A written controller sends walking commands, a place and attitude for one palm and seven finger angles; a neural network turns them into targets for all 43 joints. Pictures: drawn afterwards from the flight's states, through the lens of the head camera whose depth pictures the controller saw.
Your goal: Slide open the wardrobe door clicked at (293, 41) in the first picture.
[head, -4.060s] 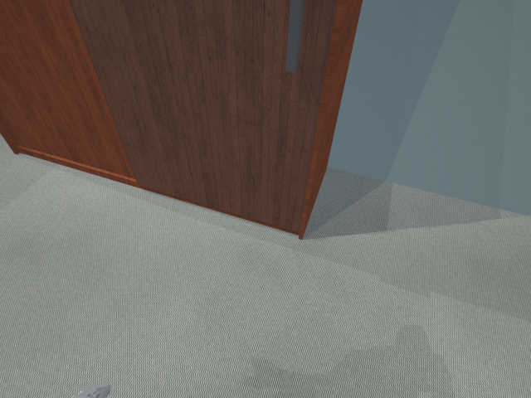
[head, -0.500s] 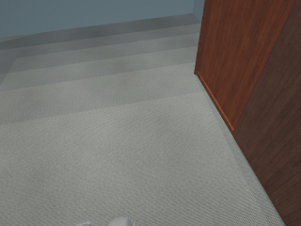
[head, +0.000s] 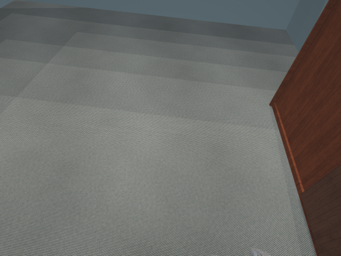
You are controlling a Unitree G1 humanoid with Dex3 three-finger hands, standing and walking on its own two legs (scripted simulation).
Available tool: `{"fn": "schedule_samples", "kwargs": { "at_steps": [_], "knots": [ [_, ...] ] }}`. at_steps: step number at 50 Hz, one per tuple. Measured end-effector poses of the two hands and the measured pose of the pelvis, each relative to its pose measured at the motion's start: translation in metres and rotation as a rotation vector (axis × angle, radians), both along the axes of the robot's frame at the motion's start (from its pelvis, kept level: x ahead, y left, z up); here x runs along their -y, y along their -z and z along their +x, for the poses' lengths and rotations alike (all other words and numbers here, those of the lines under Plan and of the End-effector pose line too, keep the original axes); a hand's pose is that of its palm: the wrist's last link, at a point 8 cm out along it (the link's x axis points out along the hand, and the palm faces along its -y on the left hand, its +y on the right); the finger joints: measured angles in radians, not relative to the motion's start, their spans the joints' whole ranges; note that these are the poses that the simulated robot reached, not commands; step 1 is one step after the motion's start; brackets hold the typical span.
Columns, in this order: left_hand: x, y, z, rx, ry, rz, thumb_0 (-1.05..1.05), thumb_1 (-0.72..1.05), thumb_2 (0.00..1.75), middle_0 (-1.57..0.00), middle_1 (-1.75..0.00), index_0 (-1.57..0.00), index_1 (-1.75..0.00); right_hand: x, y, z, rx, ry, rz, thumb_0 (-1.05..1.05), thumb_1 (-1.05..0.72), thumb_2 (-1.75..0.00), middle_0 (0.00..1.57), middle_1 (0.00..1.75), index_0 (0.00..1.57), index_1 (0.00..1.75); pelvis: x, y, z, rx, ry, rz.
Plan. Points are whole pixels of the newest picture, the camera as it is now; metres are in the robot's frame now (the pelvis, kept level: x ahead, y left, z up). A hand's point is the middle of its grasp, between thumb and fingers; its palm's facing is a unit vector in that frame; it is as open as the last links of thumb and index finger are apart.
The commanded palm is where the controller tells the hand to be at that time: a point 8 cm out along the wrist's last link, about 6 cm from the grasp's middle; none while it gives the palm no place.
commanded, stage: turn to face it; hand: right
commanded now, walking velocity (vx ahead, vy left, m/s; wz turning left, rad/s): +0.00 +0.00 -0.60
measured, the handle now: out of the picture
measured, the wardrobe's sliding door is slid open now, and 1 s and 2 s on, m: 0.00 0.00 0.00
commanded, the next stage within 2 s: none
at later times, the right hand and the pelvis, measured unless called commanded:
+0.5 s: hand out of the picture +0.02 -0.25 -0.16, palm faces +0.32 +0.91 -0.26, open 7.4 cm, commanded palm none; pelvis +0.01 -0.03 +0.01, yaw -15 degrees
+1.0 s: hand out of the picture -0.06 -0.17 -0.15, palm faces +0.58 +0.77 -0.25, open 7.4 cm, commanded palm none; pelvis +0.01 +0.02 +0.01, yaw -36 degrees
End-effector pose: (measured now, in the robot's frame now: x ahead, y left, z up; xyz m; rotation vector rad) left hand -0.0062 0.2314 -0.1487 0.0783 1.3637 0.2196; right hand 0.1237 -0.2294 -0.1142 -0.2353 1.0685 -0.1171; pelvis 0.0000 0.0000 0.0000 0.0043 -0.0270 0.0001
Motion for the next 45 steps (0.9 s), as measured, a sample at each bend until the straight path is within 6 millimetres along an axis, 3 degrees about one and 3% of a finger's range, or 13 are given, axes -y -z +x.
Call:
{"fn": "schedule_samples", "kwargs": {
  "at_steps": [6, 13, 19, 25, 29, 34, 39, 45],
  "knots": [
    [0.02, -0.007, 0.03, 0.002, 0.084, -0.021, 0.0, 0.92, 0.9, -0.2, -0.3, -0.2, -0.3, -0.004, 0.007, -0.008, 0.021, 0.082, 0.077, 0.01, -0.9, -0.9, 0.2, 0.3, 0.2, 0.3, 0.007, -0.003, 0.011, -0.002, 0.073, 0.014],
    [0.033, -0.013, 0.065, 0.023, 0.204, 0.042, 0.01, 0.93, 0.9, -0.2, -0.3, -0.2, -0.3, 0.028, 0.038, -0.062, -0.08, 0.247, 0.115, 0.0, -0.9, -0.9, 0.2, 0.3, 0.21, 0.3, 0.028, 0.008, 0.012, -0.021, 0.164, 0.024],
    [0.035, -0.029, 0.087, 0.049, 0.266, 0.068, 0.01, 0.92, 0.9, -0.2, -0.3, -0.2, -0.3, 0.056, 0.026, -0.109, -0.195, 0.33, 0.067, 0.01, -0.91, -0.9, 0.2, 0.3, 0.2, 0.3, 0.033, -0.006, 0.012, -0.037, 0.207, 0.026],
    [0.026, -0.032, 0.114, 0.071, 0.338, 0.069, 0.0, 0.91, 0.9, -0.2, -0.3, -0.21, -0.3, 0.066, 0.011, -0.125, -0.185, 0.4, 0.016, 0.01, -0.91, -0.9, 0.19, 0.3, 0.2, 0.3, 0.025, -0.011, 0.012, -0.039, 0.269, 0.028],
    [0.013, -0.027, 0.135, 0.092, 0.383, 0.06, 0.0, 0.91, 0.9, -0.2, -0.3, -0.21, -0.3, 0.059, 0.003, -0.119, -0.134, 0.427, -0.009, 0.01, -0.91, -0.9, 0.19, 0.3, 0.2, 0.3, 0.011, -0.009, 0.011, -0.038, 0.317, 0.023],
    [-0.007, -0.01, 0.168, 0.129, 0.442, 0.032, 0.0, 0.91, 0.9, -0.2, -0.3, -0.21, -0.3, 0.035, -0.004, -0.114, -0.035, 0.457, -0.05, 0.01, -0.91, -0.9, 0.19, 0.3, 0.2, 0.3, -0.014, 0.002, 0.013, -0.041, 0.384, -0.003],
    [-0.01, -0.014, 0.2, 0.153, 0.523, 0.021, 0.01, 0.91, 0.9, -0.2, -0.3, -0.2, -0.3, 0.007, -0.013, -0.136, -0.029, 0.518, -0.043, 0.01, -0.9, -0.9, 0.2, 0.3, 0.2, 0.3, -0.026, -0.004, 0.012, -0.024, 0.464, -0.017],
    [0.008, -0.024, 0.224, 0.159, 0.629, 0.012, 0.0, 0.91, 0.9, -0.2, -0.29, -0.2, -0.3, -0.016, -0.008, -0.172, -0.079, 0.605, 0.0, 0.01, -0.9, -0.9, 0.2, 0.3, 0.21, 0.3, -0.03, -0.009, 0.011, -0.026, 0.554, -0.032]
  ]
}}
